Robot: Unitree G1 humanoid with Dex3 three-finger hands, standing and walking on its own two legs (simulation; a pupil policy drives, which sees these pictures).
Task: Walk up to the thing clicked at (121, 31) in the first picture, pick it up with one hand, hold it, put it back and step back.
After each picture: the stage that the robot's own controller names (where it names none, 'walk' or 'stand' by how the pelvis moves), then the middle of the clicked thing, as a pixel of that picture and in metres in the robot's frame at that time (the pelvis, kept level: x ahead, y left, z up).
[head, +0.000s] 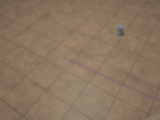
stand; (120, 30) +1.54 -0.49 -0.72
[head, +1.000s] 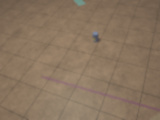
walk; (95, 37) +1.46 -0.06 -0.69
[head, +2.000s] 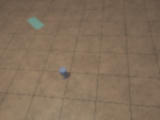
walk; (63, 73) +0.92 +0.27 -0.72
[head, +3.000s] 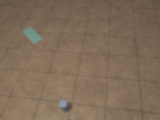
walk; (64, 106) +0.55 +0.23 -0.71
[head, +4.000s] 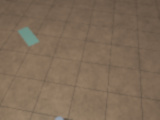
stand; out of the picture +0.39 +0.18 -0.70
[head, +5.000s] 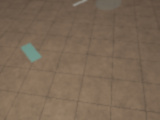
stand; out of the picture +0.34 +0.18 -0.72
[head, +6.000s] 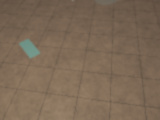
stand; out of the picture +0.34 +0.18 -0.72
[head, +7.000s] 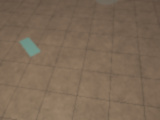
stand; out of the picture +0.36 +0.19 -0.72
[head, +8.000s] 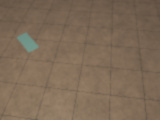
stand; out of the picture +0.35 +0.18 -0.71
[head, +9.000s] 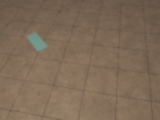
stand; out of the picture +0.38 +0.14 -0.72
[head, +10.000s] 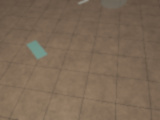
stand; out of the picture +0.37 +0.15 -0.72
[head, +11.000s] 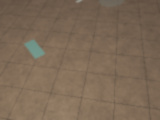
stand; out of the picture +0.36 +0.16 -0.72
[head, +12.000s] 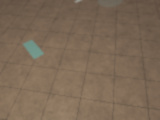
stand; out of the picture +0.35 +0.16 -0.72
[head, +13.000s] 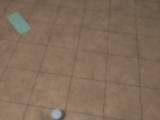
go down; (57, 115) +0.38 +0.16 -0.66
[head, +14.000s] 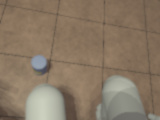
go down; (39, 66) +0.46 +0.16 -0.30
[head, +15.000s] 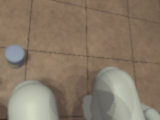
close in; (15, 57) +0.45 +0.17 -0.26
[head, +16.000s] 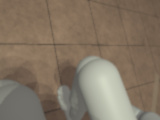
close; out of the picture +0.44 +0.20 -0.23
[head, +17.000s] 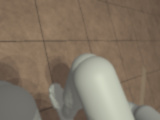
close; out of the picture +0.44 +0.21 -0.23
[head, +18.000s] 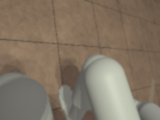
lift; out of the picture +0.39 +0.20 -0.22
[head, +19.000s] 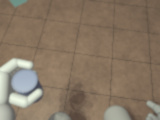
lift; (29, 87) +0.32 +0.18 +0.00
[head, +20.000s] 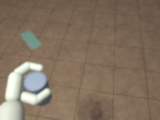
hold; (39, 89) +0.32 +0.16 +0.03
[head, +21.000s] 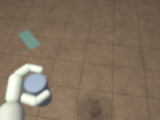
hold; (39, 90) +0.32 +0.16 +0.02
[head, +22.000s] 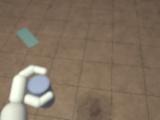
crouch; (42, 92) +0.32 +0.15 +0.00
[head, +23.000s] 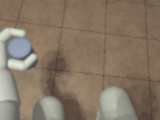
crouch; (24, 54) +0.44 +0.17 -0.07
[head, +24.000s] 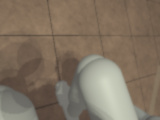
lower; out of the picture +0.46 +0.24 -0.23
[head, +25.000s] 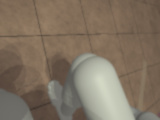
lower; out of the picture +0.46 +0.24 -0.23
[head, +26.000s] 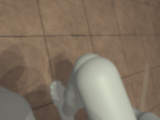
lower; out of the picture +0.46 +0.24 -0.23
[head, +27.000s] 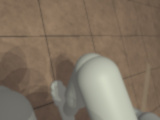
lower; out of the picture +0.45 +0.24 -0.23
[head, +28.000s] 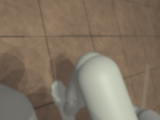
rest; out of the picture +0.45 +0.23 -0.23
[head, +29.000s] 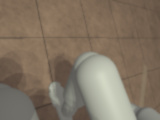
open; out of the picture +0.45 +0.20 -0.24
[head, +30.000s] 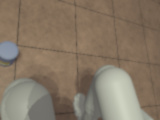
stand; (6, 54) +0.44 +0.18 -0.26
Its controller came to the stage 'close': yes
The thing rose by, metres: 0.72
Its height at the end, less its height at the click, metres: +0.00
